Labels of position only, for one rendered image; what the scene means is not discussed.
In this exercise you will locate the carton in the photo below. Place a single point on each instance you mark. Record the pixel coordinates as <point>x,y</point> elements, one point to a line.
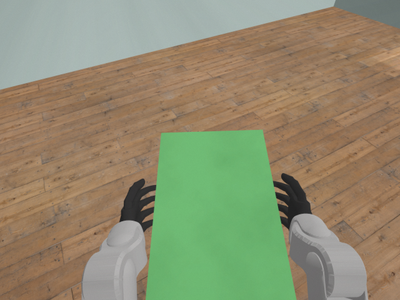
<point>216,231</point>

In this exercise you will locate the robot right hand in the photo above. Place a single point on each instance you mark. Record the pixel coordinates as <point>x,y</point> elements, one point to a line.
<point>295,199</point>

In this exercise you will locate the robot left hand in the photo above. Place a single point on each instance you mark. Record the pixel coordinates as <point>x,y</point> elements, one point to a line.
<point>133,204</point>

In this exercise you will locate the right robot forearm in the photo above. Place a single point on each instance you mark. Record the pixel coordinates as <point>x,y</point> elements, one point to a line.
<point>334,270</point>

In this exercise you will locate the left robot forearm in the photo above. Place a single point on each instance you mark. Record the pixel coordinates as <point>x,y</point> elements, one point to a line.
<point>111,273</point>

